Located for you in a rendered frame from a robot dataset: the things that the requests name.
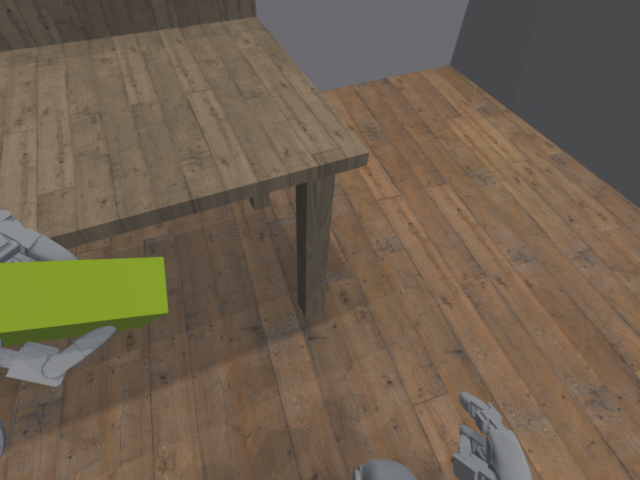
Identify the right robot thigh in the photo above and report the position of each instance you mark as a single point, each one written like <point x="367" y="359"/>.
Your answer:
<point x="382" y="469"/>

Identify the right robot hand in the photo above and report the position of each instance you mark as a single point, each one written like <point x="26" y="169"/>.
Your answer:
<point x="500" y="457"/>

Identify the table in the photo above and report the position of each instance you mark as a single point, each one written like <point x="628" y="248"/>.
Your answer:
<point x="116" y="115"/>

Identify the left robot hand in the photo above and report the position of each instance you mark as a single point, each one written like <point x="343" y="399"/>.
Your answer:
<point x="36" y="362"/>

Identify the sponge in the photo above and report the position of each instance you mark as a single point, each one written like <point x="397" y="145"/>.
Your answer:
<point x="48" y="300"/>

